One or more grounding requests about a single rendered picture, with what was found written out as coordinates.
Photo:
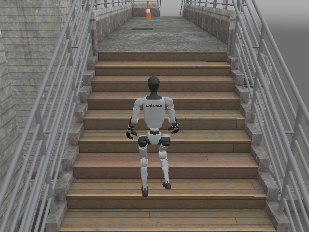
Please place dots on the robot right forearm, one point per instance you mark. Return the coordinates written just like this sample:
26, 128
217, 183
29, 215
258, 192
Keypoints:
175, 125

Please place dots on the right robot hand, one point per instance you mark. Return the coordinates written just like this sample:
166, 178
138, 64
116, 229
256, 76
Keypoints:
170, 128

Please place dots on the right robot upper arm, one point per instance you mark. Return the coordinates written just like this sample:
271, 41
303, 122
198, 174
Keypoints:
171, 111

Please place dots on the left robot hand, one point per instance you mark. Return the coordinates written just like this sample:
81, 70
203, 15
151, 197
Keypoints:
128, 134

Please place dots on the robot left foot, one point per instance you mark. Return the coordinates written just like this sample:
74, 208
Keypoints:
144, 192

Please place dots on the robot left forearm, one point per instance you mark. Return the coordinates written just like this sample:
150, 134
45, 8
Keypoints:
130, 126

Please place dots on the left robot upper arm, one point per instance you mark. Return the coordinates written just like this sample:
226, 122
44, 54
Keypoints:
136, 110

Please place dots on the left robot thigh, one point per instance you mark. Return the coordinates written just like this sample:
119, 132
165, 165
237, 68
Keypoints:
142, 143

